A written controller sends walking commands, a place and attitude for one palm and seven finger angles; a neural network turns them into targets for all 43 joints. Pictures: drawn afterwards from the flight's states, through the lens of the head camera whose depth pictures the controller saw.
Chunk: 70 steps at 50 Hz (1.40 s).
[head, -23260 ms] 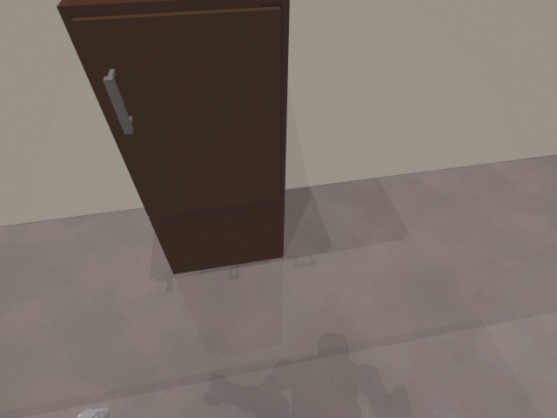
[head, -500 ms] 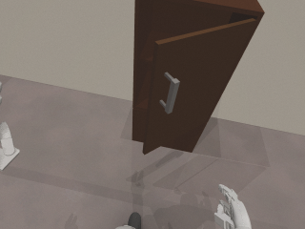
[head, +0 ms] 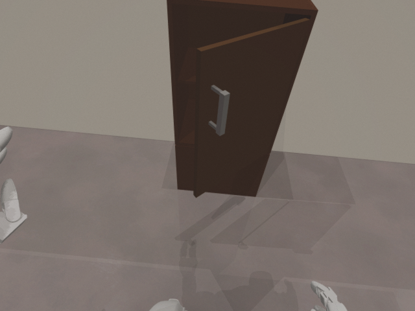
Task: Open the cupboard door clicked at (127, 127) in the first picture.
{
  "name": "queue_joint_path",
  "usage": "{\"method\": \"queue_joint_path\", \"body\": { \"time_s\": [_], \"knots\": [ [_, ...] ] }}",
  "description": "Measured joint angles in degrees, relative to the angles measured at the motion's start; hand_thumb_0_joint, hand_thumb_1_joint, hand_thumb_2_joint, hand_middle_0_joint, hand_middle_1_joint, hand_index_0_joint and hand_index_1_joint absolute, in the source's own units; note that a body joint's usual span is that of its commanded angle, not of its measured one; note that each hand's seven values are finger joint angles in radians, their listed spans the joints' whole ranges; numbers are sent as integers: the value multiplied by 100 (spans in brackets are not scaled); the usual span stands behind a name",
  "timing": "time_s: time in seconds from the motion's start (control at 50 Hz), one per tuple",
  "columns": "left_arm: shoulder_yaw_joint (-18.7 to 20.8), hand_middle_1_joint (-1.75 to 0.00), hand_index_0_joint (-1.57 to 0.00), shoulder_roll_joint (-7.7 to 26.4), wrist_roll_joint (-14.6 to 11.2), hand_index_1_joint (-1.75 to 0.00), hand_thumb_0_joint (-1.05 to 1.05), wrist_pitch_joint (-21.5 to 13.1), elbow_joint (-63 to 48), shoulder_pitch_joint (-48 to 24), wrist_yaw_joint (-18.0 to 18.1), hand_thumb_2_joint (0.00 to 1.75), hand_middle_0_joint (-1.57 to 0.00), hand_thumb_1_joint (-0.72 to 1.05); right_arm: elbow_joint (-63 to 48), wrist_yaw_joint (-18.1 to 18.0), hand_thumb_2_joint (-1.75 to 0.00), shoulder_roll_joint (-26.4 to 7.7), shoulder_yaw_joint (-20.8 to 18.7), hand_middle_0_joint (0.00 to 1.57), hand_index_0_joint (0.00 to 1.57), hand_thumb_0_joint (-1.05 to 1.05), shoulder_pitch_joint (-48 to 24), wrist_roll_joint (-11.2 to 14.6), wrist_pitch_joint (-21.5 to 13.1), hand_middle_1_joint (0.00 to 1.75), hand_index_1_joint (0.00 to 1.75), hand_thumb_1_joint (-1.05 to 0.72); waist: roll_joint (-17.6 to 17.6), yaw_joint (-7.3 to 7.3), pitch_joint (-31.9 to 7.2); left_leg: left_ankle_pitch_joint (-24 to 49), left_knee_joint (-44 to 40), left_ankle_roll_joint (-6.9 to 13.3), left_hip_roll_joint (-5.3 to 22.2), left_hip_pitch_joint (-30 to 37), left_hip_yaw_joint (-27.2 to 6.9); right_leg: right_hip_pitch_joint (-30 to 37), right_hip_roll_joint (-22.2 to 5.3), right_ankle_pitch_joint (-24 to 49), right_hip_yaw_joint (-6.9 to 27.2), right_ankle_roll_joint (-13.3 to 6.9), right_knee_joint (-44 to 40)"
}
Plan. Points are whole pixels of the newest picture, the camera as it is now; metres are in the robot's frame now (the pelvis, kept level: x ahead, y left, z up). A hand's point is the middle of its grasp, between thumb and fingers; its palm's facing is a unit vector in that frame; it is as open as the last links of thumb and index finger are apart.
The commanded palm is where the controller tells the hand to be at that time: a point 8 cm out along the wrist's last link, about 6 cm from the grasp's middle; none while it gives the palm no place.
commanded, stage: stop stepping back and stand still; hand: left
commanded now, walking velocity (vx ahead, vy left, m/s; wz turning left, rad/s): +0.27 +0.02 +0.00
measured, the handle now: (217, 110) +0.61 +0.03 +0.06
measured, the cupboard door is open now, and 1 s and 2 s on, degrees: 44 44 44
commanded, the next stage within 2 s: let the arm hang, fingers relaxed in 0.74 s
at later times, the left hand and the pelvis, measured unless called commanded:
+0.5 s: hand (3, 224) +0.18 +0.29 +0.16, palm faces +0.48 -0.72 -0.50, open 7.4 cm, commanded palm +0.12 +0.33 +0.18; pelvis +0.00 +0.02 +0.00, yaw +4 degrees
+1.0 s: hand (57, 296) +0.15 +0.29 -0.05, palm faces +0.15 -0.88 -0.46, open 7.4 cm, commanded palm none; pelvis -0.01 +0.03 -0.01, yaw +6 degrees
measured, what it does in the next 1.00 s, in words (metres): steps on the spot: left foot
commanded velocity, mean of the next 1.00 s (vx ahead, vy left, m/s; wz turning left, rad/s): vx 0.03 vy -0.02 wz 0.00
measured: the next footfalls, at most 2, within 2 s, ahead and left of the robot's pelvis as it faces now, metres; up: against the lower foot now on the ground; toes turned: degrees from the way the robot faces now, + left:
left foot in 0.18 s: +0.04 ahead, +0.15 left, +0.00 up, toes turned +7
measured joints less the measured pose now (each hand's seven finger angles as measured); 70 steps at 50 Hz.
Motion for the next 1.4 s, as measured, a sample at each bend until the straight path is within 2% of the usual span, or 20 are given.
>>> {"method": "queue_joint_path", "body": {
  "time_s": [0.04,0.08,0.18,0.24,0.3,0.32,0.36,0.4,0.46,0.54,0.56,0.66,0.84,0.88,0.92,1.0,1.08,1.16,1.26,1.4],
  "knots": [
    [-56,-30,-22,-188,32,-30,1,-73,370,-299,12,90,-21,89,145,-31,-90,-30,-33,20,21,1,68,43,59,30,30,-91,4,-37,-169,-11,671,58,188,-29,-21,-14,-50,-55,-55,104,58],
    [-120,-30,-22,-413,65,-30,1,-85,667,-507,56,90,-21,89,184,-91,-90,-49,-46,20,21,2,185,84,21,30,30,-91,-27,-105,-311,-143,507,145,378,254,6,-1,-127,-93,-106,165,38],
    [-317,-30,-21,-794,97,-30,1,-117,554,-475,162,90,-21,89,10,-240,-90,-194,-48,20,20,2,367,92,-245,30,30,-91,22,-221,-316,-300,-1578,361,637,1608,8,-149,-267,-273,-209,287,394],
    [-196,-30,-21,-630,77,-30,1,-228,352,-436,174,90,-21,89,-84,-238,-90,-86,-80,20,20,2,203,98,-321,30,30,-91,-94,-236,-27,87,-1650,9,519,1675,58,-358,-391,-586,-38,471,960],
    [22,-30,-21,-366,95,-30,1,-276,344,-402,152,90,-21,89,-150,-134,-90,108,-26,20,20,2,102,93,-396,30,30,-91,-63,-257,122,53,-1625,-62,490,1697,59,-405,-311,-871,74,604,1098],
    [72,-30,-21,-302,97,-30,1,-283,351,-396,149,90,-21,89,-178,-89,-90,151,7,20,20,2,85,106,-404,30,30,-91,-6,-260,162,37,-1588,-72,508,1681,30,-340,-271,-649,56,576,920],
    [89,-30,-21,-280,95,-30,1,-302,387,-378,123,90,-21,89,-193,-3,-90,182,60,20,20,1,48,129,-384,30,30,-91,199,-262,219,-34,-1451,-68,603,1619,-65,-247,-156,-282,-33,360,718],
    [42,-30,-21,-331,52,-30,1,-312,398,-293,90,90,-21,89,-152,72,-90,187,76,20,20,1,16,161,-328,30,30,-91,330,-235,176,-262,-997,60,568,1406,-156,-266,-106,-311,-66,226,659],
    [-98,-30,-21,-484,43,-30,1,-347,469,-198,65,90,-21,89,-31,101,-90,161,72,20,21,1,-26,180,-234,30,30,-91,369,-172,157,-534,-229,144,398,1152,-136,-197,-137,-290,-60,210,488],
    [-175,-30,-22,-626,40,-30,1,-336,522,-140,93,90,-21,89,-54,29,-90,66,98,20,21,2,-26,144,-198,30,30,-91,378,-144,199,116,-1522,224,369,1603,-6,-93,-145,-284,-110,294,395],
    [-190,-30,-22,-635,36,-30,1,-324,532,-174,100,90,-21,89,-48,3,-90,58,73,20,21,2,-44,136,-202,30,30,-91,356,-127,228,27,-1695,201,354,1709,-9,-83,-160,-316,-116,319,429],
    [-186,-30,-21,-631,94,-30,1,-251,590,-354,113,90,-21,89,-184,-20,-90,51,40,20,20,2,-194,143,-227,30,30,-91,186,-9,345,195,-2070,203,225,1910,110,2,-278,-228,4,394,265],
    [-254,-30,-21,-515,-3,-30,1,-281,528,-130,47,90,-21,89,-471,27,-90,-6,12,20,20,1,-466,204,-141,30,30,-91,368,-164,259,340,-2234,163,345,1854,80,84,-134,75,-23,332,-209],
    [-665,-30,-21,-420,171,-30,1,-337,1393,-543,-161,90,-21,89,-173,236,-90,-164,-94,20,20,1,-504,216,-283,30,30,-91,478,-115,108,329,-2068,183,303,1628,23,-121,-188,28,-84,338,-27],
    [-1227,-30,-21,-481,323,-30,0,85,2797,-1205,-457,90,-20,90,188,382,-90,-413,-114,20,20,1,-618,167,-44,30,30,-91,613,-66,-31,283,-1876,230,216,1410,-23,-374,-293,-109,-137,355,305],
    [-2010,-30,-20,-947,446,-29,0,839,5625,-2007,-723,90,-20,90,758,454,-90,-597,-73,20,20,1,-760,76,414,30,30,-91,687,-136,-12,272,-1707,242,144,1293,-45,-533,-382,-220,-162,328,605],
    [-2501,-30,-20,-1426,429,-29,1,1089,7461,-2112,-778,90,-20,91,1180,444,-90,-482,-46,20,20,1,-568,33,652,30,30,-91,446,-259,250,293,-1703,202,170,1433,-92,-360,-353,-191,-209,283,562],
    [-2590,-30,-21,-1808,343,-29,1,1129,8596,-2006,-671,90,-20,94,1728,384,-90,-267,23,19,20,1,-245,24,772,30,30,-91,186,-242,472,443,-1963,172,219,1630,-127,-128,-284,-7,-242,290,233],
    [-2524,-30,-21,-1777,289,-30,0,1011,9335,-1789,-697,90,-20,97,2329,331,-90,9,79,19,20,1,174,37,832,30,30,-91,180,-123,582,673,-2303,151,262,1737,-208,77,-206,290,-321,264,-278],
    [-2433,-30,-20,-1757,274,-29,0,973,9836,-1537,-648,90,-20,94,2673,290,-90,314,48,19,20,1,489,48,824,30,30,-91,340,-123,547,738,-2385,185,250,1764,-212,135,-209,389,-326,284,-423]
  ]
}}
